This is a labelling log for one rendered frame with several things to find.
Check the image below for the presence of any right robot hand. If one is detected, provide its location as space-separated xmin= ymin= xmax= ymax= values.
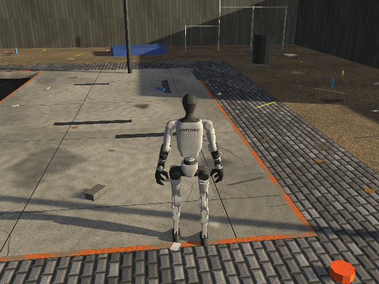
xmin=210 ymin=168 xmax=224 ymax=183

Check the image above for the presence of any robot left shin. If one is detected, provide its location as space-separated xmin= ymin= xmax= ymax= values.
xmin=172 ymin=195 xmax=180 ymax=234

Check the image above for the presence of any robot right forearm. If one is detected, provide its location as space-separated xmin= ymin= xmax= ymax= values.
xmin=211 ymin=143 xmax=223 ymax=170

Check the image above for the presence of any left robot hand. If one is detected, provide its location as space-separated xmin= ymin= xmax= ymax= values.
xmin=155 ymin=170 xmax=169 ymax=186

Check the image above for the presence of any robot left forearm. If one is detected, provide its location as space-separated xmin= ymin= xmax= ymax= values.
xmin=156 ymin=144 xmax=168 ymax=172

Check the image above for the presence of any right robot thigh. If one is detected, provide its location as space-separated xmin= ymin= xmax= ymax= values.
xmin=198 ymin=165 xmax=210 ymax=208

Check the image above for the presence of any robot left upper arm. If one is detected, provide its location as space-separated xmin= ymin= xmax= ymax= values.
xmin=162 ymin=120 xmax=177 ymax=153

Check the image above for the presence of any robot right upper arm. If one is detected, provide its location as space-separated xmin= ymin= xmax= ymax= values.
xmin=202 ymin=120 xmax=217 ymax=152

